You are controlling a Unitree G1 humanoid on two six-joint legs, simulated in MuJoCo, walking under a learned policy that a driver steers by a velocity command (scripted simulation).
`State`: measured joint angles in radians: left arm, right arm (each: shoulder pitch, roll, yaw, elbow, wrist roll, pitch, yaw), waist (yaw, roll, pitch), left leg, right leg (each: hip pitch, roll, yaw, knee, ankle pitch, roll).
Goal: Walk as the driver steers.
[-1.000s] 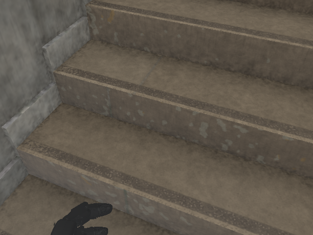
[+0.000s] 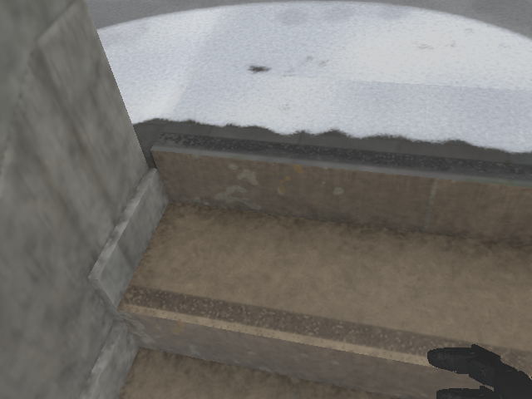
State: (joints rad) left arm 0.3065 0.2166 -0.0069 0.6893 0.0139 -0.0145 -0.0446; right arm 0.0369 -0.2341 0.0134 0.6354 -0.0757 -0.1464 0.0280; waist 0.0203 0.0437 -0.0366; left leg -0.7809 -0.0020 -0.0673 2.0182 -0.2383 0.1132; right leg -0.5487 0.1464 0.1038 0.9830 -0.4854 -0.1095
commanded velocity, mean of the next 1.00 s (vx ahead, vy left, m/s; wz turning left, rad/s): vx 0.56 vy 0.00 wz -0.74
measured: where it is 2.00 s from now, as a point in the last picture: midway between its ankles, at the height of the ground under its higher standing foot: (415, 120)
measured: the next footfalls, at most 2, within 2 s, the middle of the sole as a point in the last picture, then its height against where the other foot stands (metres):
left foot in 0.26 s outside the picture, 0.17 m higher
right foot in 0.68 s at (509, 344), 0.16 m higher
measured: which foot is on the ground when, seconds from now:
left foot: up 0.00-0.24, down 0.26-0.70, up 0.72-1.00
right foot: down 0.00-0.26, up 0.28-0.66, down 0.68-1.00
